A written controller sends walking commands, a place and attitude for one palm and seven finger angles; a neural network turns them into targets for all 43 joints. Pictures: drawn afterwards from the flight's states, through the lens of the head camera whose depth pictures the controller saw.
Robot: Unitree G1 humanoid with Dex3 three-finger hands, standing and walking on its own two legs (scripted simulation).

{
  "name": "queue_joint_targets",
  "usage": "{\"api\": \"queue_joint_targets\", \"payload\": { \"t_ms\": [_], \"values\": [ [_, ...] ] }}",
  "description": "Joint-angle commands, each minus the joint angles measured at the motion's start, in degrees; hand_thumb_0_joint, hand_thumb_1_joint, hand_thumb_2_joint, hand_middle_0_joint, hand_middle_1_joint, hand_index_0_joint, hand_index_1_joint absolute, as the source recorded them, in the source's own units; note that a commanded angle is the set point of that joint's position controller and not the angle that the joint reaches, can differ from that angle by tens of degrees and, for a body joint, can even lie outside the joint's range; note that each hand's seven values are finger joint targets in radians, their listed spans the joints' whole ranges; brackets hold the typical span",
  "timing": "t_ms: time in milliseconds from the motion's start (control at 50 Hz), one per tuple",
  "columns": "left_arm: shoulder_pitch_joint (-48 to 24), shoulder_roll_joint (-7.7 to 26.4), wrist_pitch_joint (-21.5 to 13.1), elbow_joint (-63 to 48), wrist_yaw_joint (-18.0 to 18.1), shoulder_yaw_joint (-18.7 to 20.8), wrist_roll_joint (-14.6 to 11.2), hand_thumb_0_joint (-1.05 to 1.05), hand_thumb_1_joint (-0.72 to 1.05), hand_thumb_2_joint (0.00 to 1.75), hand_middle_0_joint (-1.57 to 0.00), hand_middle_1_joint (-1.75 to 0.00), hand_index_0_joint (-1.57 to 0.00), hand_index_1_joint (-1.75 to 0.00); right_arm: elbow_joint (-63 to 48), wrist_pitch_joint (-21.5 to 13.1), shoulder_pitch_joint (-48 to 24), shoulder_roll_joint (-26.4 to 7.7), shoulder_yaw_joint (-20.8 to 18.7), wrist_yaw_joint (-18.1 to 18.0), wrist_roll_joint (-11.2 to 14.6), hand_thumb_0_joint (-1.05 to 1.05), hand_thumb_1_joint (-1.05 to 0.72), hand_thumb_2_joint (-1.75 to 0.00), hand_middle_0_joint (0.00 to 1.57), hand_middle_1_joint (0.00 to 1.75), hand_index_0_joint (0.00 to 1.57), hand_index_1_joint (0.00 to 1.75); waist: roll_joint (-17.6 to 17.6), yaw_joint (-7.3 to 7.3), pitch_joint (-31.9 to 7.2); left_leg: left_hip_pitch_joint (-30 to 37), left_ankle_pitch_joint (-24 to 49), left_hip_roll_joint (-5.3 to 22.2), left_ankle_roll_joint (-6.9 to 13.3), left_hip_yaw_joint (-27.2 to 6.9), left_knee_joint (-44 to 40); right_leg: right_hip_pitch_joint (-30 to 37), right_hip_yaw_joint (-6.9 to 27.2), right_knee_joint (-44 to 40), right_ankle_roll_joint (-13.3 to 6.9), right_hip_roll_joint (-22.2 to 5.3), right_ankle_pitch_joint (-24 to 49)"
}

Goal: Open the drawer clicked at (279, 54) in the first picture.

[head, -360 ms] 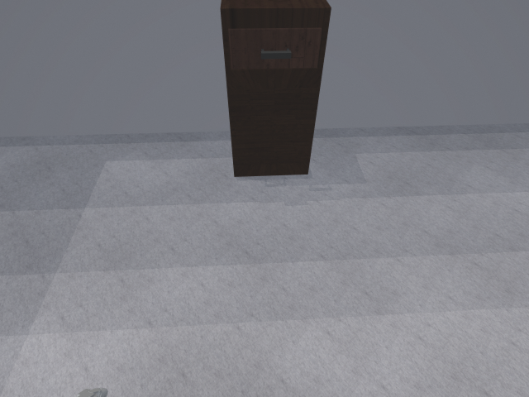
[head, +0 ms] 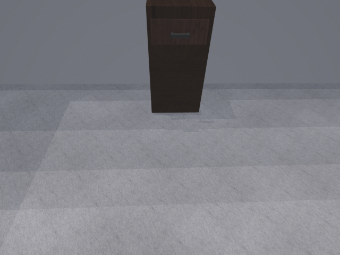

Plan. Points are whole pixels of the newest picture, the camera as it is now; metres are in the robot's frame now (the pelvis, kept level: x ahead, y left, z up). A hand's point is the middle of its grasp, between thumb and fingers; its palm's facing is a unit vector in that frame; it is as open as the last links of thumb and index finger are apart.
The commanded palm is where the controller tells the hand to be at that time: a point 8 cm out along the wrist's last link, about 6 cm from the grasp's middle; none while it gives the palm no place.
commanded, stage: stand and wait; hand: left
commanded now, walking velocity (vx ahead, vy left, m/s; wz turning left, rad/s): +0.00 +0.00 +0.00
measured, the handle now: (180, 34) +1.41 +0.02 -0.06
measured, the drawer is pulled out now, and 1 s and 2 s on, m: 0.00 0.00 0.00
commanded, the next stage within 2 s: look at it before walking up in 0.46 s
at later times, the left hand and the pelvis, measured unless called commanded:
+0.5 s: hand out of the picture +0.06 +0.25 -0.16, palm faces -0.03 -0.94 -0.33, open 7.4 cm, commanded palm none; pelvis +0.00 +0.00 +0.00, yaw +0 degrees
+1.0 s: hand out of the picture +0.08 +0.25 -0.15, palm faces -0.04 -0.94 -0.33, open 7.4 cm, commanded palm none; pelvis +0.00 +0.00 +0.00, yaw -1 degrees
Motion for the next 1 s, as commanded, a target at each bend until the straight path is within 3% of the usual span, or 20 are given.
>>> {"api": "queue_joint_targets", "payload": {
  "t_ms": [0,440,660,980],
  "values": [
    [-3.1,12.3,-1.4,-3.5,0.8,3.0,0.0,0.00,0.90,0.90,-0.20,-0.30,-0.20,-0.30,-2.9,-1.3,-3.1,-11.7,-2.8,-1.0,0.1,0.00,-0.90,-0.90,0.20,0.30,0.20,0.30,1.1,-0.24,-1.1,-0.7,4.1,5.1,2.9,-4.6,-4.7,-1.2,6.8,-7.1,-1.6,-6.7,0.1],
    [-1.9,12.7,-1.4,-1.1,0.9,2.7,0.1,0.00,0.90,0.90,-0.20,-0.30,-0.20,-0.30,0.0,-1.2,-2.1,-12.3,-2.6,-0.7,0.4,0.00,-0.90,-0.90,0.20,0.30,0.20,0.30,0.4,-0.34,-0.1,-0.7,2.2,5.4,2.8,-5.0,-6.5,-1.7,7.3,-8.4,-1.4,-6.8,-1.6],
    [-2.4,12.5,-1.6,-1.4,1.0,2.7,0.1,0.00,0.90,0.90,-0.20,-0.30,-0.20,-0.30,-0.1,-1.4,-2.7,-12.3,-2.6,-0.8,0.5,0.00,-0.90,-0.90,0.20,0.30,0.20,0.30,0.3,-0.23,-1.9,1.0,7.0,5.9,2.7,-4.6,-6.4,0.6,6.5,-7.6,-1.3,-6.9,5.2],
    [-2.5,12.7,-1.6,-1.3,0.9,2.7,0.1,0.00,0.90,0.90,-0.20,-0.30,-0.20,-0.30,0.1,-1.2,-3.2,-12.3,-2.5,-0.7,0.5,0.00,-0.90,-0.90,0.20,0.30,0.20,0.30,0.3,-0.19,-0.8,1.7,5.6,5.9,2.6,-4.3,-7.2,0.2,7.0,-8.9,-1.2,-6.9,4.2]
  ]
}}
